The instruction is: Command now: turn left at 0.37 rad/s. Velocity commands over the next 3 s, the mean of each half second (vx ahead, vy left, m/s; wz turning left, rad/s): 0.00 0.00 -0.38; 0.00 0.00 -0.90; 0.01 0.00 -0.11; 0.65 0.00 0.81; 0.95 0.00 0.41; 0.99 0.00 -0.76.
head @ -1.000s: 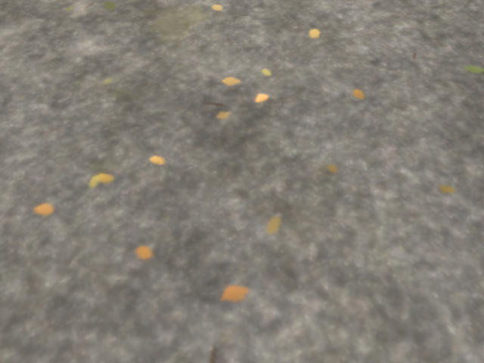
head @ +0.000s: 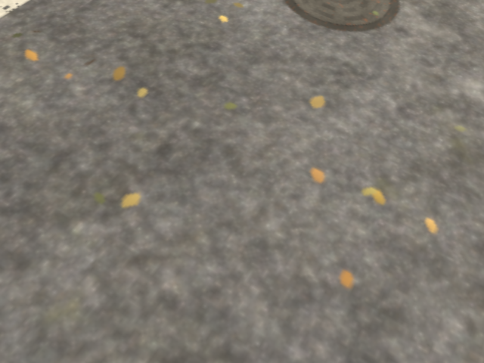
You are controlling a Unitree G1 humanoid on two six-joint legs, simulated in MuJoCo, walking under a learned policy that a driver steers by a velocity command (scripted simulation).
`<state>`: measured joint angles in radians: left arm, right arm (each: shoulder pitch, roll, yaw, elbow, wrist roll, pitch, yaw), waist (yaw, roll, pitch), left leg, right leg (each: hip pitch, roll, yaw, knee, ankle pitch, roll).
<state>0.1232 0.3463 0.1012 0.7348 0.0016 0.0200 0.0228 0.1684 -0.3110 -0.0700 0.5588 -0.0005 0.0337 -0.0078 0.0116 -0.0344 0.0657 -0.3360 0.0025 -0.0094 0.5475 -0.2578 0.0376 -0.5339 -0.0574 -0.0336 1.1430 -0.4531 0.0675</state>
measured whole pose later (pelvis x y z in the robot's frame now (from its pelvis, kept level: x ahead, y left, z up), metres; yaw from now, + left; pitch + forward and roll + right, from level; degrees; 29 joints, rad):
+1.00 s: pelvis +0.07 -0.02 +0.00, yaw -45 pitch +2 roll +1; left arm 0.17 0.38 0.09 0.56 -0.02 0.06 0.02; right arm 0.11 -0.29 -0.09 0.69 -0.01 -0.02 -0.03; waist 0.00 -0.05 0.05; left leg -0.28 -0.05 -0.03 0.46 -0.21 0.02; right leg -0.49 0.10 0.18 1.10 -0.48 0.06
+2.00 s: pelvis +0.28 -0.07 -0.02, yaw -18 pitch +1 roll -1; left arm 0.28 0.31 0.05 0.71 0.06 -0.05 -0.03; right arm 0.22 -0.34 -0.06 0.69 -0.02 0.02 0.03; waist 0.03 -0.04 0.04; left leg -0.38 -0.09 0.05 0.71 -0.34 0.12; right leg -0.37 -0.14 0.01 1.28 -0.36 0.04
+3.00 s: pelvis +1.19 -0.22 +0.00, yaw -31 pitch +2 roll +2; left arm 0.14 0.38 0.08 0.72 0.03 0.00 -0.06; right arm 0.40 -0.33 -0.06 0.84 -0.03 -0.10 0.00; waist -0.04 -0.05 0.00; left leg -0.05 0.01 0.17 0.36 -0.34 -0.02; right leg -0.71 -0.05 -0.03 1.23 -0.21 -0.09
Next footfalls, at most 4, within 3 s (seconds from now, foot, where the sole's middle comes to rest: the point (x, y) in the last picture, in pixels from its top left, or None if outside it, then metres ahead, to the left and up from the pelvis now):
0.38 right None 0.02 -0.13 -0.77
0.88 left None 0.19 0.02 -0.77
1.28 right None -0.02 -0.15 -0.77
1.88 left None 0.35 -0.05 -0.77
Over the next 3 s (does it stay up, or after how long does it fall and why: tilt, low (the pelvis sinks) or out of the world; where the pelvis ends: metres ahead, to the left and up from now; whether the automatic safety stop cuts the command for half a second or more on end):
stays up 1.19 -0.22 0.00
